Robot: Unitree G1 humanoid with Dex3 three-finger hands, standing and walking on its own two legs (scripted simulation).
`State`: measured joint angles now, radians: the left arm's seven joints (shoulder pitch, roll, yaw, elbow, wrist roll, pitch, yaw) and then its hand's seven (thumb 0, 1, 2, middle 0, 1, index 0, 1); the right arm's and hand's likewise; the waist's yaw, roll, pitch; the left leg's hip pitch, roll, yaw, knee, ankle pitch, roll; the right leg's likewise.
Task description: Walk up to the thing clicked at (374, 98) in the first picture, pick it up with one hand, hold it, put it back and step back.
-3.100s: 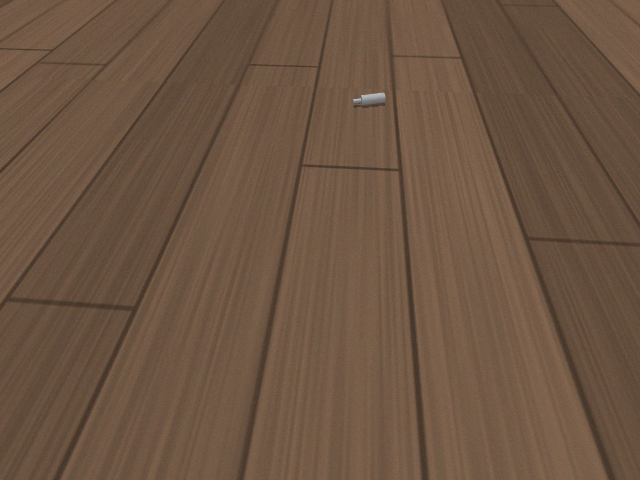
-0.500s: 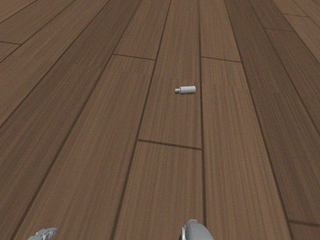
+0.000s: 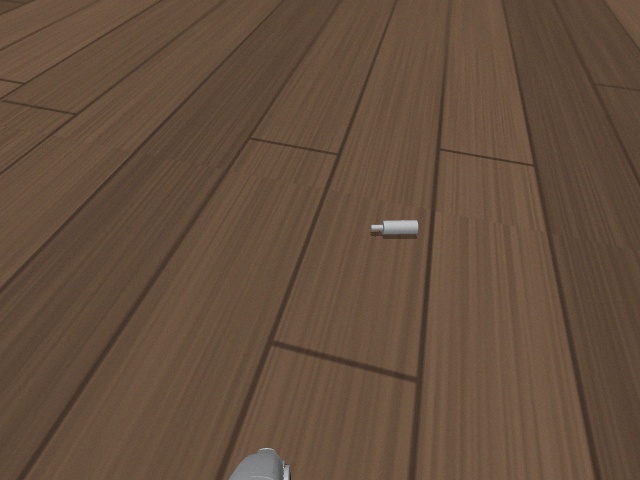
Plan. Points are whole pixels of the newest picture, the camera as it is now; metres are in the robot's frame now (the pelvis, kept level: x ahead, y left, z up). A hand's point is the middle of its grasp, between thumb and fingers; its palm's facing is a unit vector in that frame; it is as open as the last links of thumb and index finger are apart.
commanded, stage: walk up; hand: left
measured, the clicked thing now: (393, 227) +1.23 -0.22 -0.74
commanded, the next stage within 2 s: none
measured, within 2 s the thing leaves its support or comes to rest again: neither
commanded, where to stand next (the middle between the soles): +0.88 -0.51 m, yaw +6 degrees
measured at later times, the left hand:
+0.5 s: hand (257, 346) +0.34 +0.15 -0.13, palm faces -0.04 -0.92 -0.39, open 7.4 cm
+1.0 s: hand (337, 309) +0.45 +0.02 -0.17, palm faces -0.05 -0.95 -0.29, open 7.4 cm
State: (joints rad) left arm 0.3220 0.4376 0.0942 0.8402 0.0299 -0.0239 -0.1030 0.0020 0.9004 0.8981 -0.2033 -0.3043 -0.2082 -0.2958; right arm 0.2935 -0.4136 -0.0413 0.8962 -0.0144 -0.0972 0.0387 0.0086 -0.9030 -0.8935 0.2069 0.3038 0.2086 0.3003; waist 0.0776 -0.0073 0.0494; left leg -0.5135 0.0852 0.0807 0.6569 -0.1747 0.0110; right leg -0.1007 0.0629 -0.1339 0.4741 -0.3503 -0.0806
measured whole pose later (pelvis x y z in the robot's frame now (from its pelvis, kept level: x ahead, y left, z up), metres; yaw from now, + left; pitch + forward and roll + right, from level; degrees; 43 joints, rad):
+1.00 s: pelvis +0.40 -0.25 -0.01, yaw -1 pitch -3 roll +2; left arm 0.32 0.43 0.06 0.85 0.03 0.02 -0.08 0.01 0.90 0.90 -0.20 -0.30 -0.21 -0.30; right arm 0.30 -0.41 -0.04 0.86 0.00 -0.12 -0.02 0.01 -0.90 -0.89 0.21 0.30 0.21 0.30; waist 0.01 -0.12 0.08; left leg -0.32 0.03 0.12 0.63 -0.26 0.03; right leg -0.49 -0.04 0.02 1.13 -0.41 -0.01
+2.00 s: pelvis +0.70 -0.55 -0.02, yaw +2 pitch -3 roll +0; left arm 0.30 0.45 0.09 0.85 0.02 -0.05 -0.06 0.00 0.90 0.90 -0.20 -0.30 -0.21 -0.30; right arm 0.31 -0.49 -0.07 0.96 -0.02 -0.03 0.00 0.01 -0.90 -0.89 0.21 0.30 0.21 0.30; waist 0.02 0.02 0.05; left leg -0.48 0.05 -0.07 1.15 -0.46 0.04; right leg -0.40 -0.07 -0.06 0.78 -0.33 0.00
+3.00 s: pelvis +0.83 -0.54 -0.01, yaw +6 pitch -2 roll +0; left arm 0.15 0.40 0.00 1.03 0.00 -0.04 0.01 0.00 0.90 0.90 -0.20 -0.30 -0.21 -0.30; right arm 0.12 -0.37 0.00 1.07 -0.01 0.01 0.03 0.01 -0.90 -0.89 0.21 0.30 0.21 0.30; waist 0.00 0.01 0.08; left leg -0.29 0.04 0.00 0.64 -0.31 -0.02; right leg -0.29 -0.06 -0.04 0.62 -0.29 0.03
